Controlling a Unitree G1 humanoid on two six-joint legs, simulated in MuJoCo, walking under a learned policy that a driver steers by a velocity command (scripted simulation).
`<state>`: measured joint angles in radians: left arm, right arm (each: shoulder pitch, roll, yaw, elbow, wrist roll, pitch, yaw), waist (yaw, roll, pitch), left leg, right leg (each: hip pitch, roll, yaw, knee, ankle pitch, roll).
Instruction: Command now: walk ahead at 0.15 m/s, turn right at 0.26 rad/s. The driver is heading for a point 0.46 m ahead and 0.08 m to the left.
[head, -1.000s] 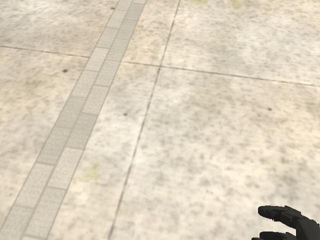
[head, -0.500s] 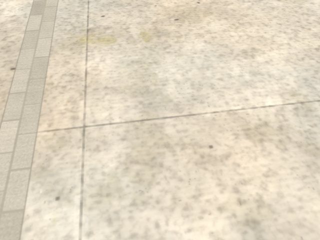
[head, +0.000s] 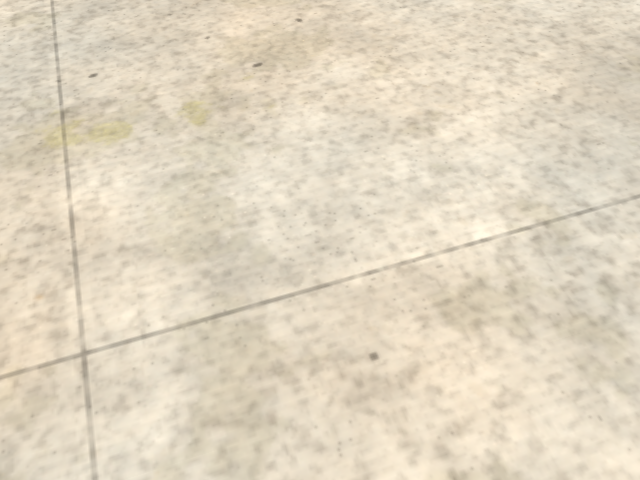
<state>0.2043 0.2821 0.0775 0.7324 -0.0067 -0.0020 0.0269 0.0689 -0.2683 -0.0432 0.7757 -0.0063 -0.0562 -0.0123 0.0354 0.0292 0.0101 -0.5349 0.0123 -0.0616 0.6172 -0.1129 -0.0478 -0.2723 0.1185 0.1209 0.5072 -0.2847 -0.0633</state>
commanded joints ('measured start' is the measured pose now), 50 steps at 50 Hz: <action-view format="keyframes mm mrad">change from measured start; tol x32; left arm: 1 13 82 7 -48 4 -14 2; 50 123 100 -2 53 -1 -44 6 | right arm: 1 39 -103 -33 -56 -12 -31 11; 50 65 -60 -18 -102 4 7 37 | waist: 1 -52 -153 -138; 4 -31 259 -191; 21 26 72 -82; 23 75 -343 -120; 40 14 -122 53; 46 -98 190 -575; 50 -34 -1 -181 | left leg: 1 234 7 21 -167 132 63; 3 498 266 -269 -173 251 227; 5 554 365 -621 -354 -386 364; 19 202 185 -170 -359 -264 230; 23 -326 -42 32 323 -437 84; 41 -17 -20 114 -11 80 117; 44 447 -31 70 -136 414 194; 46 999 456 -547 -56 1026 514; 50 407 236 -189 -228 552 340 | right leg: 1 37 -223 186 12 306 -89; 4 -358 -39 -41 397 -370 33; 7 -516 -133 -33 618 -231 48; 20 79 -108 -165 -39 84 23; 24 390 -549 504 -287 -388 -201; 43 280 -344 -271 40 939 -5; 46 -304 -101 -54 883 -480 123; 50 -277 -241 -46 670 -250 125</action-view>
